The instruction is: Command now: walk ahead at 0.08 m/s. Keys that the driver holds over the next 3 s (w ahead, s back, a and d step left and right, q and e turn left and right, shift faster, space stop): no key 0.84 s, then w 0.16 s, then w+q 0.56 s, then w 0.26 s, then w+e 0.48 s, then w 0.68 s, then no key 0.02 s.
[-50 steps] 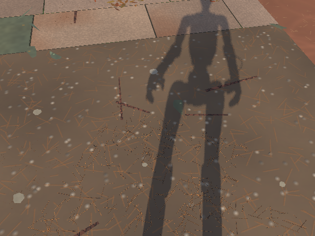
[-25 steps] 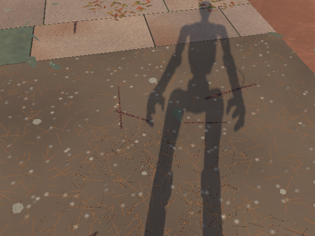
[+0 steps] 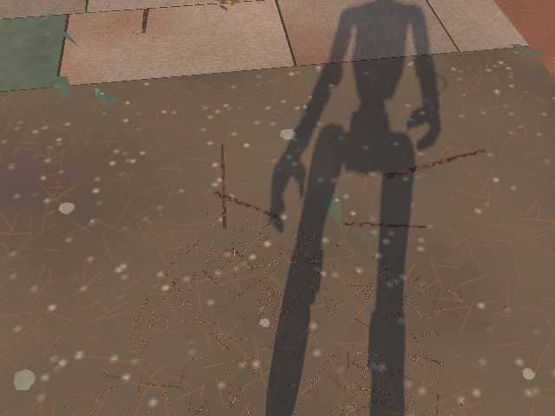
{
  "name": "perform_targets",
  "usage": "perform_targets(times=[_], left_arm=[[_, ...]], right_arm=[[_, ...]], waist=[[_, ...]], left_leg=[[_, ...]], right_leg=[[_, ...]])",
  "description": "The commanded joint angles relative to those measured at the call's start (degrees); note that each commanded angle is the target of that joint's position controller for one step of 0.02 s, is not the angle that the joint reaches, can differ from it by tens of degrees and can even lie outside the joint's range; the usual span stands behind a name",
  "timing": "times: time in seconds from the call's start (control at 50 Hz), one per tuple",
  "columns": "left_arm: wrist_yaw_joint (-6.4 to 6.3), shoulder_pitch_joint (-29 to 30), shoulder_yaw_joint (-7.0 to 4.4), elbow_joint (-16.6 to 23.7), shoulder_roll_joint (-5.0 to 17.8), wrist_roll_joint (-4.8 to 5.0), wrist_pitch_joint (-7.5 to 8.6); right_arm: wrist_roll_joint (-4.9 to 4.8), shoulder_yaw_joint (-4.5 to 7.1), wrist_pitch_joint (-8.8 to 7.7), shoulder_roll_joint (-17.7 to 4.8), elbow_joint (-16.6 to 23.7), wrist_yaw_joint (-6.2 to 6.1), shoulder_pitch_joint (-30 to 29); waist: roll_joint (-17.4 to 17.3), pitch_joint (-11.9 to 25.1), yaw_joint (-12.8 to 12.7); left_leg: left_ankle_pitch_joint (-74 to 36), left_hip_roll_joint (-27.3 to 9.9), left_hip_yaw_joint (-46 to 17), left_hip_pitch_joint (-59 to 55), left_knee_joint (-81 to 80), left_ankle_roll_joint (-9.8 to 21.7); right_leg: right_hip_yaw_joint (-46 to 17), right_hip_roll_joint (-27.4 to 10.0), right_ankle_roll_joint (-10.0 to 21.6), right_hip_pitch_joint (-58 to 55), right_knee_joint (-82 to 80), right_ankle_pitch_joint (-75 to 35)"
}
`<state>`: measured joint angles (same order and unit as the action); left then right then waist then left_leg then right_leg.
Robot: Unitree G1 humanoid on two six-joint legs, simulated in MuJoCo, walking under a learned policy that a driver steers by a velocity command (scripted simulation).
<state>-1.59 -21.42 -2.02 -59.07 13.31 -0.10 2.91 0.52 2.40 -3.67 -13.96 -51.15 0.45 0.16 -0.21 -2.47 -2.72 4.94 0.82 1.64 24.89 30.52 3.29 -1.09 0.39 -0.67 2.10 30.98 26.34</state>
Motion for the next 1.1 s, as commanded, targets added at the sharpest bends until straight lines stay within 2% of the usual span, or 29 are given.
perform_targets(times=[0.02, 0.04, 0.06, 0.08, 0.12, 0.16, 0.2, 0.24, 0.26, 0.28, 0.3, 0.32, 0.34, 0.38, 0.42, 0.54, 0.68, 0.84, 0.86, 0.9, 0.92, 0.96, 1.0, 1.02, 1.04, 1.06, 1.08, 1.1], left_arm=[[-0.09, -8.04, 0.02, 0.50, 2.19, 0.19, -0.27], [-0.26, -4.52, -0.73, 1.41, 4.53, 1.18, -1.10], [-0.79, -1.42, -1.02, 1.74, 5.08, 1.23, -1.92], [-1.34, 0.29, -1.36, 1.95, 5.16, 0.79, -2.76], [-2.02, 0.62, -1.42, 1.94, 4.30, 0.30, -3.59], [-2.29, 1.13, -1.15, 1.56, 3.14, 0.11, -3.59], [-1.96, 1.48, -1.05, 0.91, 2.87, -0.07, -3.71], [-1.23, 1.21, -1.05, -0.06, 2.90, -0.90, -3.91], [-1.04, 2.16, -0.98, 0.38, 3.56, -1.68, -4.01], [-1.15, 3.19, -0.94, 1.23, 5.00, -1.72, -4.00], [-1.08, 4.53, -1.79, 0.28, 8.48, -0.73, -3.65], [-0.95, 6.30, -1.39, 0.52, 6.29, -0.49, -2.86], [-0.97, 7.11, -1.06, 0.27, 5.02, -0.80, -2.16], [-0.89, 8.10, -1.11, 0.23, 4.68, -0.60, -1.11], [-0.84, 6.41, -1.01, -0.58, 4.32, -0.24, -0.67], [-0.83, 4.83, -0.82, -1.72, 4.37, -0.10, -1.13], [-0.87, 4.52, -0.57, -2.51, 3.74, -0.04, -1.67], [-1.09, 4.29, -0.46, -3.24, 3.07, -0.11, -2.04], [-1.12, 2.94, -0.40, -3.99, 2.49, -0.03, -2.13], [-1.30, 3.29, -0.72, -3.71, 3.11, 0.53, -2.24], [-1.41, 3.99, -0.74, -2.94, 3.17, 0.68, -1.96], [-1.24, 4.82, -0.44, -1.62, 1.92, 0.99, -0.44], [-0.47, 6.50, -0.17, -0.32, 0.20, 1.13, 1.23], [-0.12, 7.65, -0.44, 0.30, 0.92, 1.15, 1.75], [0.20, 7.25, -0.65, 0.42, 1.15, 1.22, 2.22], [0.48, 5.08, -0.62, -0.15, 0.65, 1.27, 2.73], [0.57, 1.66, -0.76, -1.37, 0.62, 1.30, 3.24], [0.38, -2.97, -1.38, -3.28, 1.94, 1.09, 3.43]], right_arm=[[-0.10, 1.29, 0.74, -7.41, -2.31, 0.09, 14.74], [-0.89, 0.98, 0.58, -6.92, -1.63, 0.34, 9.69], [-0.56, 0.59, 0.49, -6.11, -0.65, 0.34, 5.66], [-0.08, 0.18, 0.43, -5.23, -0.10, 0.29, 2.60], [0.79, 0.23, 0.81, -5.59, -0.14, -0.14, 0.25], [1.03, 0.24, 1.17, -5.70, -0.49, -0.83, 0.73], [0.33, 0.36, 1.54, -6.30, -0.72, -1.35, 0.90], [-0.70, 0.20, 2.01, -5.78, -1.31, -1.59, 1.33], [-0.69, -0.12, 2.04, -4.74, -2.20, -1.45, 3.03], [-0.28, -0.14, 2.08, -4.79, -2.62, -1.31, 4.07], [-0.40, 0.23, 2.42, -4.75, -2.11, -1.52, 5.10], [0.16, 0.14, 2.44, -4.98, -2.46, -1.81, 4.55], [0.08, 0.21, 2.42, -4.74, -2.66, -1.93, 5.33], [-0.05, 0.22, 2.45, -4.72, -3.86, -2.13, 7.14], [-0.18, 0.11, 2.31, -4.13, -4.54, -1.94, 7.63], [-0.57, 0.10, 2.58, -4.20, -5.74, -1.69, 7.96], [-0.74, 0.19, 3.29, -4.59, -7.09, -2.05, 8.58], [-0.78, 0.35, 3.66, -4.59, -8.07, -2.31, 8.07], [-0.80, 0.27, 3.72, -4.05, -8.81, -2.31, 9.05], [-1.49, 0.93, 3.88, -5.30, -9.27, -2.39, 9.82], [-1.59, 1.12, 3.59, -5.70, -9.11, -2.39, 9.99], [-2.07, 1.51, 2.11, -6.59, -9.25, -2.09, 12.48], [-2.14, 2.31, 0.76, -8.83, -10.34, -1.66, 17.45], [-1.82, 2.35, 0.31, -9.00, -10.12, -1.55, 17.99], [-1.62, 2.26, -0.05, -8.97, -9.11, -1.47, 16.08], [-1.96, 2.16, -0.23, -8.77, -7.70, -1.31, 12.73], [-2.68, 2.02, 0.01, -8.27, -5.80, -1.18, 8.01], [-3.12, 1.87, 0.38, -7.42, -3.85, -1.08, 3.29]], waist=[[-11.07, 19.09, 4.68], [-7.97, 12.13, 3.62], [-5.26, 8.34, 2.92], [-4.45, 5.64, 2.02], [-6.34, 4.33, 0.44], [-6.79, 5.40, 0.41], [-6.00, 6.37, 0.02], [-4.97, 5.11, -0.86], [-3.37, 3.17, -0.49], [-1.55, 0.76, 0.67], [6.07, -1.67, 3.30], [6.46, -2.25, 2.89], [6.88, -1.42, 3.52], [4.98, -0.09, 3.76], [3.03, 1.55, 3.15], [0.67, 3.47, 2.47], [0.12, 3.00, 2.61], [0.46, 1.96, 2.69], [0.37, 3.18, 2.56], [0.45, 0.13, 3.02], [-0.23, -2.54, 3.25], [-3.71, -5.54, 4.16], [-8.56, -4.12, 5.22], [-8.17, -3.73, 5.18], [-7.87, -3.48, 3.87], [-7.99, -3.22, 1.70], [-7.31, -3.23, -1.24], [-5.27, -3.13, -4.12]], left_leg=[[-31.57, -21.60, -28.38, -31.77, -7.79, 16.16], [-17.93, -19.90, -25.02, -24.82, -10.29, 14.16], [-9.33, -17.66, -22.03, -19.15, -12.27, 11.87], [-3.94, -15.78, -18.96, -13.43, -14.19, 10.20], [3.10, -12.61, -15.00, -6.53, -16.55, 8.20], [5.69, -11.51, -13.12, -5.13, -17.02, 8.49], [12.80, -11.01, -12.56, -4.09, -17.32, 8.23], [22.87, -9.38, -11.19, -0.16, -17.63, 5.60], [27.31, -8.19, -10.54, 1.42, -17.60, 2.98], [27.70, -6.77, -9.46, 2.06, -15.92, 0.99], [22.67, -2.90, -4.61, -3.35, -14.22, -0.55], [17.53, -2.39, -4.02, -8.82, -10.82, -1.14], [13.97, -2.25, -3.62, -11.46, -9.20, -0.67], [9.48, -2.29, -3.40, -12.40, -7.78, 0.44], [5.42, -2.45, -3.35, -12.46, -7.18, 0.96], [-4.05, -2.59, -3.09, -14.49, -5.14, 1.05], [-7.28, -2.82, -3.39, -15.89, -4.46, 1.02], [-6.24, -2.93, -3.75, -16.07, -4.91, 0.95], [0.57, -2.28, -3.16, -16.50, -5.10, 1.04], [24.71, -1.33, -3.28, -13.03, -5.28, 2.22], [32.99, -2.38, -5.21, -10.35, -6.64, 3.11], [40.19, -7.49, -13.40, -10.51, -10.70, 6.23], [43.15, -15.64, -27.55, -14.83, -17.23, 11.31], [42.44, -17.74, -32.87, -13.03, -19.33, 13.11], [40.41, -18.24, -34.17, -10.79, -19.93, 13.55], [37.31, -17.34, -32.45, -8.29, -19.39, 12.79], [33.12, -14.12, -26.94, -3.56, -18.15, 10.35], [27.13, -9.05, -19.71, 4.01, -13.85, 6.83]], right_leg=[[-4.26, 1.18, -2.49, 18.50, 29.66, 13.87], [-4.02, -0.57, -2.68, 22.13, 33.31, 12.87], [-3.32, -2.10, -2.67, 23.00, 33.03, 9.90], [-3.18, -3.41, -2.82, 21.96, 30.29, 7.33], [-2.34, -4.15, -2.76, 16.56, 22.23, 3.58], [-1.11, -3.63, -2.50, 12.66, 14.43, 1.88], [0.06, -3.01, -1.77, 8.31, 6.40, -6.14], [1.42, -2.09, -0.25, 2.69, -1.02, -14.58], [-0.17, -3.50, 0.92, 2.43, -3.94, -15.69], [-2.80, -6.16, 2.37, 4.20, -7.33, -12.62], [-2.83, -5.26, 3.83, 13.86, -8.26, -1.38], [-2.91, -4.69, 3.47, 18.17, -10.73, 1.55], [-2.95, -4.92, 2.52, 19.03, -11.79, 0.36], [-2.33, -4.41, 1.18, 16.62, -10.93, -6.29], [-1.68, -4.02, 1.18, 13.62, -9.28, -11.50], [-0.75, -3.44, 1.50, 10.86, -7.51, -19.03], [0.00, -2.96, 1.33, 10.40, -7.49, -21.17], [0.60, -2.60, 1.05, 10.36, -8.15, -19.48], [1.37, -1.98, 1.25, 9.83, -8.35, -13.46], [2.01, -0.88, 3.08, 13.45, -6.53, 3.13], [1.61, -1.04, 4.02, 16.20, -5.51, 8.67], [1.67, -1.15, 4.83, 22.04, -0.60, 9.18], [3.68, -0.05, 4.91, 25.89, 8.18, 1.86], [2.53, -0.39, 5.64, 24.53, 10.39, 1.02], [1.45, -0.96, 6.41, 22.63, 11.27, 1.89], [1.14, -1.50, 7.25, 19.16, 8.03, 1.68], [1.82, -1.59, 8.16, 11.37, -1.26, -1.64], [0.94, -2.09, 8.21, 0.26, -9.00, -7.01]])
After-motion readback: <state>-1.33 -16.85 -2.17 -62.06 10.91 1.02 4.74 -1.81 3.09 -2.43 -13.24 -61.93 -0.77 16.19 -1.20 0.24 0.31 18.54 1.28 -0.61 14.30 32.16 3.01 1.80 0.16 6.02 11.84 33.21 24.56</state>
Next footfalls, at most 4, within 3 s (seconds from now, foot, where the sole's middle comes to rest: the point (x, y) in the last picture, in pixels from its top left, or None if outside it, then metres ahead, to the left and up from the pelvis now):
0.26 right None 0.08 -0.13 -0.76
1.54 left None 0.45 0.13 -0.76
2.10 right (283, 279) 0.83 0.05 -0.76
2.60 left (205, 208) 1.07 0.29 -0.76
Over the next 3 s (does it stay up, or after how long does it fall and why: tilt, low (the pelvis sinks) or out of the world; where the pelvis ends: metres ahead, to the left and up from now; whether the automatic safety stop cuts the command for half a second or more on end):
stays up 1.12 0.19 0.02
